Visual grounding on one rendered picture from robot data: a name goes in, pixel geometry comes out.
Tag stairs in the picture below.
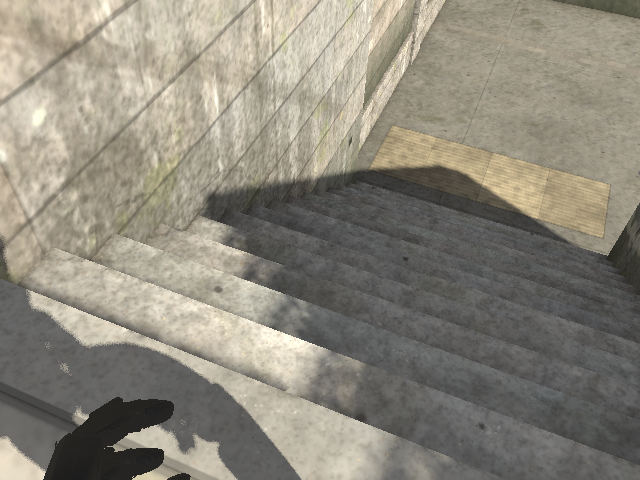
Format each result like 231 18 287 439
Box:
17 181 640 480

